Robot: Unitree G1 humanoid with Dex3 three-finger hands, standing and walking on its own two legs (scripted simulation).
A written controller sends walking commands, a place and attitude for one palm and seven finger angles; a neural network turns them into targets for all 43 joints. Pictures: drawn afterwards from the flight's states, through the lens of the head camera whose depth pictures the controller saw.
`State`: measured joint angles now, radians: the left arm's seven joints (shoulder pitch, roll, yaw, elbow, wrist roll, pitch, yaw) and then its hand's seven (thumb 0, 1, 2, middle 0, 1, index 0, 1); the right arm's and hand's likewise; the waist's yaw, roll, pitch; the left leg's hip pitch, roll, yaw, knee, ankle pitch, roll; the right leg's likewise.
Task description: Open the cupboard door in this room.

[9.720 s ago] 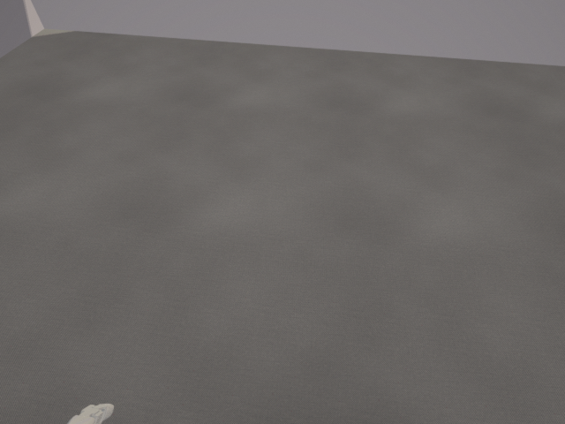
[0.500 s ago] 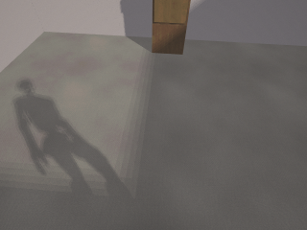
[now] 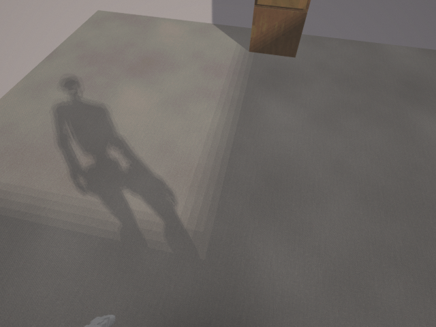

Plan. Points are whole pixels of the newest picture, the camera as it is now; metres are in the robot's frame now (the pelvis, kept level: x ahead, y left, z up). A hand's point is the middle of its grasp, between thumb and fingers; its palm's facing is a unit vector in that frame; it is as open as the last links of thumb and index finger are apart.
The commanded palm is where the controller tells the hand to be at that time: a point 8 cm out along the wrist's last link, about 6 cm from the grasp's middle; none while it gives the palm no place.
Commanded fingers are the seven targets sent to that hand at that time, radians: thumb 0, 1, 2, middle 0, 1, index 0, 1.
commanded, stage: stand and wait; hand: left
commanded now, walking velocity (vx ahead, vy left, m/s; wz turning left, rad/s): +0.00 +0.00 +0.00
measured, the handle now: out of the picture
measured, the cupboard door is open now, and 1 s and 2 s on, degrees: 0 0 0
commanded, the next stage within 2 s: turn or walk to find it in 0.50 s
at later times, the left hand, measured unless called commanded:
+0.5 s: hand out of the picture -0.03 +0.16 -0.18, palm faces +0.11 -0.98 -0.18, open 7.4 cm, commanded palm none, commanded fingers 0.00 0.90 0.90 -0.20 -0.30 -0.20 -0.30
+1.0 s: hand out of the picture +0.00 +0.23 -0.19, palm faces +0.19 -0.95 -0.24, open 7.4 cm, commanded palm none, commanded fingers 0.00 0.90 0.90 -0.20 -0.30 -0.20 -0.30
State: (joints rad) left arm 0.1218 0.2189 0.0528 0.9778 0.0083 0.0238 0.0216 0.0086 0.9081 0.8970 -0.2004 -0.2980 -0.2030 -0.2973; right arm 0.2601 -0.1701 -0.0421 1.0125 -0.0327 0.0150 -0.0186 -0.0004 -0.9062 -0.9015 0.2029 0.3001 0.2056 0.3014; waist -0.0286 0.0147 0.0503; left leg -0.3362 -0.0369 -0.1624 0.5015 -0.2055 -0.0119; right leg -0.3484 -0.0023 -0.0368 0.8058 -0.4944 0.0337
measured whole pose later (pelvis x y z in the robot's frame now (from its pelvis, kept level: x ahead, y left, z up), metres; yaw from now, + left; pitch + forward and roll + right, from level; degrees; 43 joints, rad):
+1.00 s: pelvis -0.02 +0.02 -0.01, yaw +10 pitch +0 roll +0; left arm 0.20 0.23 0.05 1.00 0.02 0.04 0.02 0.01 0.91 0.90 -0.20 -0.30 -0.21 -0.30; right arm 0.20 -0.19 -0.04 1.01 -0.03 0.03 0.00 0.00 -0.91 -0.90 0.20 0.30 0.21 0.30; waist 0.00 -0.02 0.06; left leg -0.35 -0.07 -0.06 0.64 -0.29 0.04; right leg -0.25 -0.10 -0.13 0.65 -0.40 0.04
